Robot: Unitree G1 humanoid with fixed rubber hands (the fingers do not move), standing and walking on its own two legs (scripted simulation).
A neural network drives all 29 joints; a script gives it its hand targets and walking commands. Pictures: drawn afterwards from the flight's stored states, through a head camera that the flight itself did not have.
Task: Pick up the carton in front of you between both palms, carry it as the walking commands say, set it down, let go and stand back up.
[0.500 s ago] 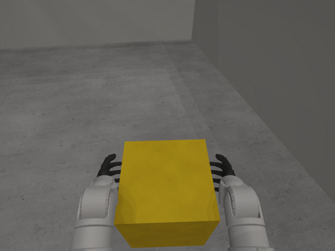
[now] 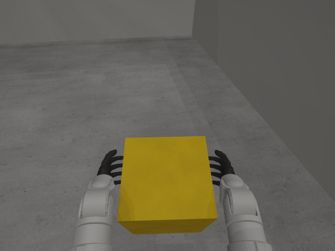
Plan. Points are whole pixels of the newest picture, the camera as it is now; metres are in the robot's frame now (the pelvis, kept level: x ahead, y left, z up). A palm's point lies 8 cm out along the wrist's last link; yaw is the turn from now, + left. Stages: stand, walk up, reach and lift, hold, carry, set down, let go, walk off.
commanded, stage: carry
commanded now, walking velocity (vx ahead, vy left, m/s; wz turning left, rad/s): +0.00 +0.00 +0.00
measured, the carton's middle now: (166, 189) +0.33 +0.00 -0.05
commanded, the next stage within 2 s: hold in 0.50 s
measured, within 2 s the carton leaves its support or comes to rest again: neither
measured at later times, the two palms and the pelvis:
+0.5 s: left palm (108, 183) +0.29 +0.14 +0.04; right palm (231, 183) +0.29 -0.16 +0.04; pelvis -0.01 -0.01 +0.00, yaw +0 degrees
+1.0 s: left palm (114, 176) +0.30 +0.13 +0.06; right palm (242, 195) +0.25 -0.17 +0.06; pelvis -0.01 +0.03 +0.01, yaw -10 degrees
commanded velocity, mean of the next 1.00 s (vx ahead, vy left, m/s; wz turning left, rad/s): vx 0.00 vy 0.00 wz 0.00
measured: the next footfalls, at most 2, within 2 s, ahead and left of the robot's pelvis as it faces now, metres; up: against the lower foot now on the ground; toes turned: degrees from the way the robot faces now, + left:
none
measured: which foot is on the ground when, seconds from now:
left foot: down 0.00-1.00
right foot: down 0.00-1.00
